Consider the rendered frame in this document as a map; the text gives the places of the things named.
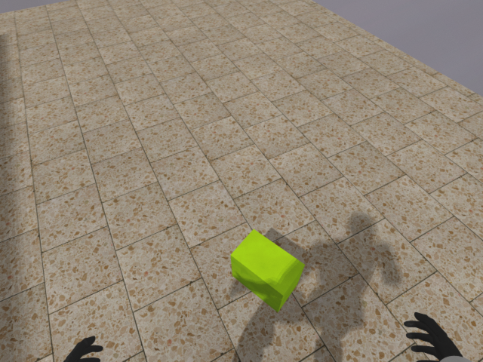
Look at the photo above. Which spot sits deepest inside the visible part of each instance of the robot left hand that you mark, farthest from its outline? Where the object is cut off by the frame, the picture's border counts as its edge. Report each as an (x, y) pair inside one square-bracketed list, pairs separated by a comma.
[(82, 348)]

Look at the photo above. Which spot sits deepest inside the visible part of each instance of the carton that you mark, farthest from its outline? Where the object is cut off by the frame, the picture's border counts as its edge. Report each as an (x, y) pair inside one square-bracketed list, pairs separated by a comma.
[(266, 269)]

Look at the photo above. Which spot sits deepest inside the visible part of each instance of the robot right hand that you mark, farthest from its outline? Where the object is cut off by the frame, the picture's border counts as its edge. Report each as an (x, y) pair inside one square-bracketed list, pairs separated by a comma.
[(443, 345)]

